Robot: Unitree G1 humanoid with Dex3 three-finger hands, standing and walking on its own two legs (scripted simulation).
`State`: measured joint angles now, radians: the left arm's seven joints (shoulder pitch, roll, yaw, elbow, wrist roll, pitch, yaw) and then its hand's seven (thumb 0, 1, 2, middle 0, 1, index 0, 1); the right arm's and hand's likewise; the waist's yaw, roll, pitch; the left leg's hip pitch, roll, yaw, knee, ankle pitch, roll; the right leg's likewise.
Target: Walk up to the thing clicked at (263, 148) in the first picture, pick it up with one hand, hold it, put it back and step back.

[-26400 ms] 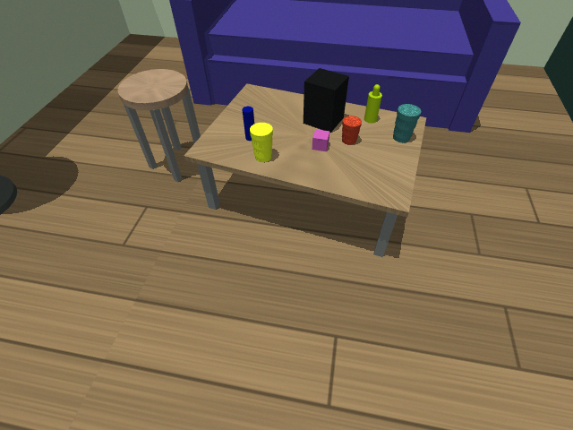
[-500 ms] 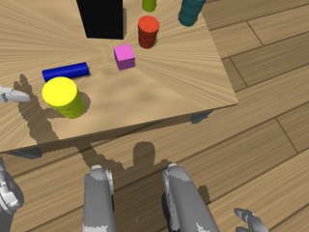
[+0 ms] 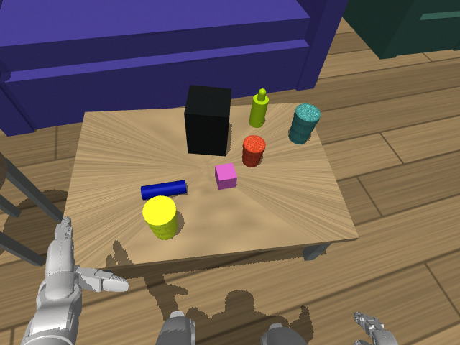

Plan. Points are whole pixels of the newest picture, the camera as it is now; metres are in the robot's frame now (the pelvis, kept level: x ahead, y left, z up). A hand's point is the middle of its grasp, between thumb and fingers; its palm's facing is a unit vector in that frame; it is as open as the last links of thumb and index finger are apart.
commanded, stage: home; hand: left
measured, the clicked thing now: (162, 220) +0.46 +0.17 -0.30
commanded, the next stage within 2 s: none
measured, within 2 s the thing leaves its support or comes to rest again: neither
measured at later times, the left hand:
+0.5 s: hand (126, 337) +0.16 +0.17 -0.04, palm faces +0.18 -0.94 -0.27, open 17.7 cm
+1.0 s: hand (131, 328) +0.17 +0.16 -0.04, palm faces +0.14 -0.95 -0.29, open 17.6 cm
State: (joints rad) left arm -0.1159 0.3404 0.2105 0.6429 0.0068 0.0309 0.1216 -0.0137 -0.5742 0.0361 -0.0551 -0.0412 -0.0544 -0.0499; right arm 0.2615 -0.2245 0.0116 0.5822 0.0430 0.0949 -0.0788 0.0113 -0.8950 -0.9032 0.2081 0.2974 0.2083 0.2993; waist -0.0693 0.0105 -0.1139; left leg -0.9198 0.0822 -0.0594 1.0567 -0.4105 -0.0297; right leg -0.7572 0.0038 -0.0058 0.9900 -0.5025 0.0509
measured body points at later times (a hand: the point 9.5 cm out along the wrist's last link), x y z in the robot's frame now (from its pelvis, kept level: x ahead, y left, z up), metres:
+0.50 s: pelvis +0.01 -0.02 +0.02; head +0.03 -0.02 +0.47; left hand +0.15 +0.22 -0.02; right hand +0.20 -0.25 -0.05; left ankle +0.05 +0.13 -0.67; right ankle -0.01 -0.16 -0.67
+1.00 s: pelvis +0.01 -0.03 +0.02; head +0.03 -0.03 +0.47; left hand +0.16 +0.21 -0.02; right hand +0.17 -0.27 -0.06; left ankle +0.05 +0.13 -0.67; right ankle -0.01 -0.16 -0.67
